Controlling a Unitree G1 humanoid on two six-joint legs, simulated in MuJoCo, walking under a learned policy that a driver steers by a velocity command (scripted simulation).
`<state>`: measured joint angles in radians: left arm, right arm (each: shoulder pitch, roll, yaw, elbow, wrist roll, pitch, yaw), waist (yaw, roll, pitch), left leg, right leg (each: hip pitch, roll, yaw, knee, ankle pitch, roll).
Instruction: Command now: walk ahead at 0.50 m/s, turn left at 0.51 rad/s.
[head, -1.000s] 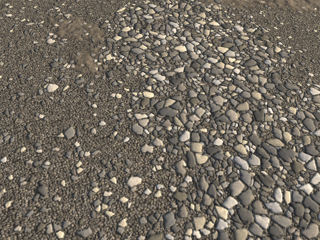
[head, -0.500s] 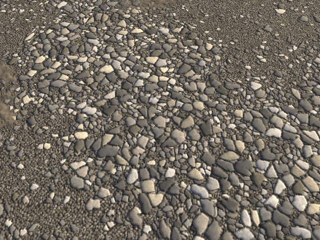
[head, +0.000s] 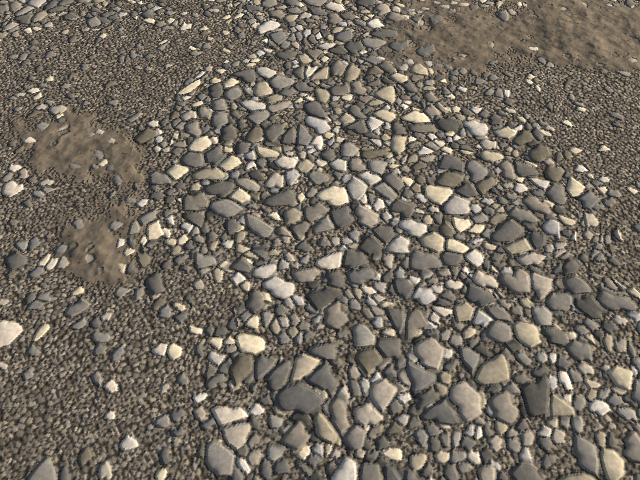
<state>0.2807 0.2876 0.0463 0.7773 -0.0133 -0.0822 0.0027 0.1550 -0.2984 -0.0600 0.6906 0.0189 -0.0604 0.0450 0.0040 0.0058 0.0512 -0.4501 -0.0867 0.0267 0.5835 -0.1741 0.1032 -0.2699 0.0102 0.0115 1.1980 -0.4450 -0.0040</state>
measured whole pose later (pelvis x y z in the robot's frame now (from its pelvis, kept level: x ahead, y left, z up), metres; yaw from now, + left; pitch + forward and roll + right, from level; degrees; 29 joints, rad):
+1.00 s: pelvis +0.51 +0.11 +0.00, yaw +36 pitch +1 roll -1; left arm 0.25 0.31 0.05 0.79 -0.02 -0.10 0.00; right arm 0.18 -0.30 -0.07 0.61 0.02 -0.04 0.04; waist 0.02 0.00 0.07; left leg -0.42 -0.08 0.01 0.58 -0.19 0.09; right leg -0.32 -0.05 0.01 1.20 -0.44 0.01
